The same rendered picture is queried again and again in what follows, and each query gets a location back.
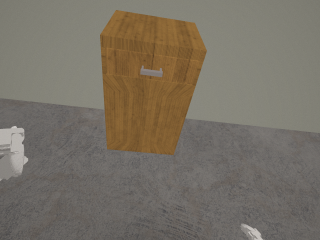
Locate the drawer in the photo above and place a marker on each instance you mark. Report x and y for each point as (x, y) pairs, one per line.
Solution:
(129, 63)

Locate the handle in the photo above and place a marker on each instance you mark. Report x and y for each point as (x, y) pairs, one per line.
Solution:
(150, 72)

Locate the left robot hand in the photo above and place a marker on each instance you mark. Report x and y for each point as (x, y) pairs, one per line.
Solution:
(12, 149)

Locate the right robot hand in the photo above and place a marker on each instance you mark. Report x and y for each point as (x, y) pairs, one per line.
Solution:
(252, 234)

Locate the cabinet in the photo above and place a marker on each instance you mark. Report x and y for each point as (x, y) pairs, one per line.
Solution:
(147, 115)

